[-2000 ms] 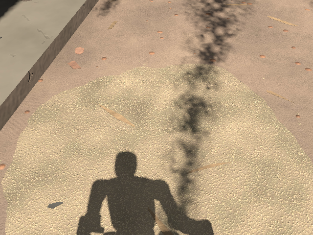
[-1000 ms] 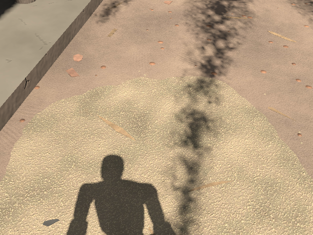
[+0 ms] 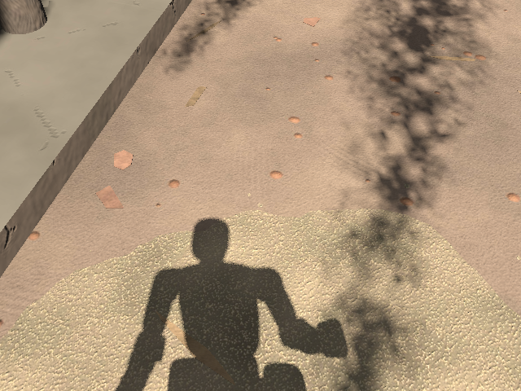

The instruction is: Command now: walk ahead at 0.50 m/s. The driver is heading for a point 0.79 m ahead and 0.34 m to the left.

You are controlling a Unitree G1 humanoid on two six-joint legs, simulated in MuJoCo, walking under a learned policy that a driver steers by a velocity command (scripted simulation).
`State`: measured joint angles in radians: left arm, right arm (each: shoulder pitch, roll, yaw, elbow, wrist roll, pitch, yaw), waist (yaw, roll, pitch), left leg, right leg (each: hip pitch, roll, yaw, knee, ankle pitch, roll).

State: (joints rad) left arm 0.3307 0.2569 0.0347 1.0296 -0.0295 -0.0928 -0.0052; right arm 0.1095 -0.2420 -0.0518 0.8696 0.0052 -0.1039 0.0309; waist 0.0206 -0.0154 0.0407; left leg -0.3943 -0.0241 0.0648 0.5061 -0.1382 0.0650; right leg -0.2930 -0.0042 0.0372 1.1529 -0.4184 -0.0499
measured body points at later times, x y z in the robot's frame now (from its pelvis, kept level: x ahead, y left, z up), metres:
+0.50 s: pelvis +0.28 -0.05 +0.00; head +0.31 -0.06 +0.45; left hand +0.43 +0.22 -0.10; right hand +0.30 -0.32 -0.14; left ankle +0.12 +0.08 -0.66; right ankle +0.37 -0.15 -0.73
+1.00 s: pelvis +0.52 +0.05 -0.02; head +0.55 +0.08 +0.43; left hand +0.42 +0.33 -0.15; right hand +0.81 -0.10 -0.10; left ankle +0.58 +0.16 -0.73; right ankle +0.40 -0.15 -0.67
